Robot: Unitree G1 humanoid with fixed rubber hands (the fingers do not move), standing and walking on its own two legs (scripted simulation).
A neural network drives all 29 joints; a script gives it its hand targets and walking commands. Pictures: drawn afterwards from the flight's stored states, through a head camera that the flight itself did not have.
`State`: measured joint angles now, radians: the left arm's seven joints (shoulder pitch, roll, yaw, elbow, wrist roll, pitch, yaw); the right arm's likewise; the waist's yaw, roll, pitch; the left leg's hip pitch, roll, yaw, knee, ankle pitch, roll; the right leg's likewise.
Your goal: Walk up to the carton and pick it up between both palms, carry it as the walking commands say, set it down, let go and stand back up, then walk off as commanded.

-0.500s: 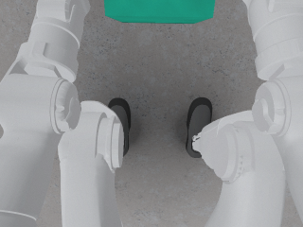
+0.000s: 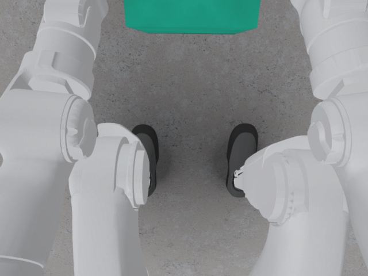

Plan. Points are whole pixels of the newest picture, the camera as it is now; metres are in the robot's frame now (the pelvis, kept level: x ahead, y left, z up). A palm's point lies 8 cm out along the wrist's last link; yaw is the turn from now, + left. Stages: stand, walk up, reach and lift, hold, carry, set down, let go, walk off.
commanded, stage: reach and lift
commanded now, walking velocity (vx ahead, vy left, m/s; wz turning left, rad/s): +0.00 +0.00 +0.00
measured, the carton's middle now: out of the picture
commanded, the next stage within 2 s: none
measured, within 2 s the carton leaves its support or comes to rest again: leaves its support in 1.18 s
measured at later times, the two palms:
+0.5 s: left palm out of the picture +0.54 +0.17 -0.20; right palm out of the picture +0.57 -0.12 -0.19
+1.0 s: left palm out of the picture +0.54 +0.17 -0.20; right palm out of the picture +0.57 -0.12 -0.19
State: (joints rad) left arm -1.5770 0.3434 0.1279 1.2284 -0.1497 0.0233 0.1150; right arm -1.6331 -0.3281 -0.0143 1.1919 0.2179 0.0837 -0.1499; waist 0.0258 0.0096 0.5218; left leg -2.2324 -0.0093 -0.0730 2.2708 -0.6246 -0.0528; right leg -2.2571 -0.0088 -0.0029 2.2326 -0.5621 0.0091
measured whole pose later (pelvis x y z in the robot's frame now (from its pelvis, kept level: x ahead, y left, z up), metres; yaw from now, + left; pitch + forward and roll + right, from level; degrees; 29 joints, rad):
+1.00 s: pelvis +0.00 +0.00 +0.00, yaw +0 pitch +33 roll -1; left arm -1.57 0.34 0.10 1.15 -0.15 0.18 0.04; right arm -1.64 -0.30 -0.18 1.19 0.07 0.12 -0.05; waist 0.03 0.01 0.52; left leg -2.23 -0.01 -0.07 2.29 -0.63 -0.05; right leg -2.26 0.00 0.00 2.25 -0.57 0.01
